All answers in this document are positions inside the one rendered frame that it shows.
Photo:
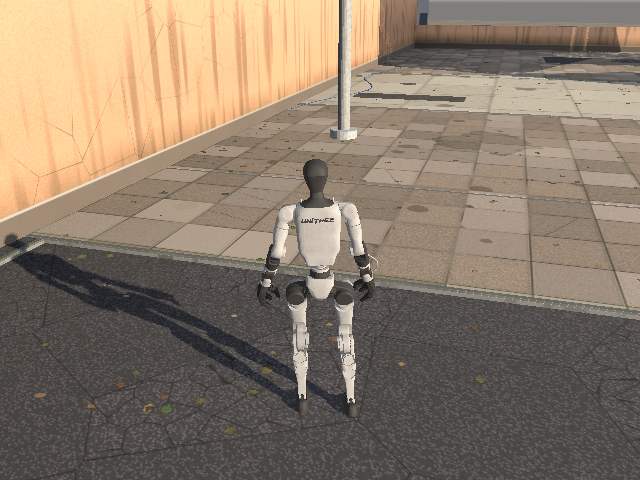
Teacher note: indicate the robot left forearm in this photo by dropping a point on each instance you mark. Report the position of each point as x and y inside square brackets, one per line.
[270, 269]

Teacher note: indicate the left robot foot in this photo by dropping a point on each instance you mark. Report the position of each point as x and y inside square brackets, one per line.
[302, 404]

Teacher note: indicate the right robot upper arm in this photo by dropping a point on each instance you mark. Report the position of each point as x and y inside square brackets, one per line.
[349, 211]

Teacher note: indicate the robot right shin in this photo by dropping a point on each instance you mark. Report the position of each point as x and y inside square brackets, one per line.
[348, 366]

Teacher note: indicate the left robot upper arm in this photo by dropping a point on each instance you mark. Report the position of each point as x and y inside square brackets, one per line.
[285, 214]

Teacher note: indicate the left robot hand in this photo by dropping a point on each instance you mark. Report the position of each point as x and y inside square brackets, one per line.
[262, 294]

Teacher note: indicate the right robot hand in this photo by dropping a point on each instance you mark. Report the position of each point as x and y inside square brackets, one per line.
[370, 286]

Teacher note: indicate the robot right forearm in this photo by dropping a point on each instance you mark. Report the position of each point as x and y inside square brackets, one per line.
[364, 265]

